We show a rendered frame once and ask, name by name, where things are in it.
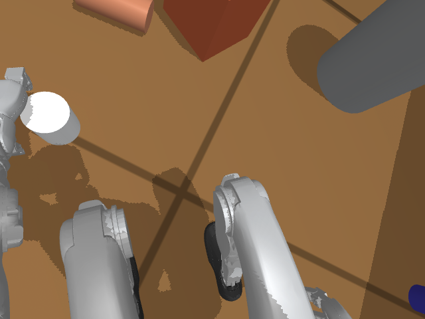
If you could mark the left robot foot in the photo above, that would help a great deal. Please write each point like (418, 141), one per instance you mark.
(136, 288)

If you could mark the right robot foot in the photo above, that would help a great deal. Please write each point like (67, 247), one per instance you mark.
(229, 293)

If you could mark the left robot arm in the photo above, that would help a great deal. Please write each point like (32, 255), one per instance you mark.
(11, 214)

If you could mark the left robot hand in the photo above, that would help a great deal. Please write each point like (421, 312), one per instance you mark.
(13, 97)

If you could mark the right robot hand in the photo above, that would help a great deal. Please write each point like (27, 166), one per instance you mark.
(331, 308)

